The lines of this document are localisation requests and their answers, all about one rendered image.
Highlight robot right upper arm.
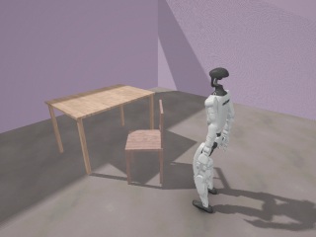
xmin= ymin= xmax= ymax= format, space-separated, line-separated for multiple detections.
xmin=225 ymin=90 xmax=235 ymax=119

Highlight chair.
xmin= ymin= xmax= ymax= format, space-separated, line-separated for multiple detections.
xmin=124 ymin=100 xmax=164 ymax=185

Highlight robot right shin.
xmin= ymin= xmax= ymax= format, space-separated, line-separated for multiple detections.
xmin=205 ymin=158 xmax=214 ymax=189

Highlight robot left foot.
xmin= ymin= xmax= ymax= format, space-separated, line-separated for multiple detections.
xmin=192 ymin=199 xmax=213 ymax=213

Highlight robot left hand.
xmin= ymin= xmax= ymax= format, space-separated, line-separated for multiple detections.
xmin=197 ymin=153 xmax=209 ymax=172

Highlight robot left upper arm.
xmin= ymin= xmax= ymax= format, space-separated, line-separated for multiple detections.
xmin=204 ymin=96 xmax=220 ymax=131

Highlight table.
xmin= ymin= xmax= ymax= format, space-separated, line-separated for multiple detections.
xmin=44 ymin=84 xmax=155 ymax=176

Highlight robot left forearm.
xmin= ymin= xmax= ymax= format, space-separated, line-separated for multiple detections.
xmin=202 ymin=124 xmax=217 ymax=156

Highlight robot right forearm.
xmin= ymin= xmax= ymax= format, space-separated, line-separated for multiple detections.
xmin=222 ymin=117 xmax=235 ymax=137

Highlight robot right hand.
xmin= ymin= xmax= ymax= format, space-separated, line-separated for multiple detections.
xmin=217 ymin=135 xmax=230 ymax=151

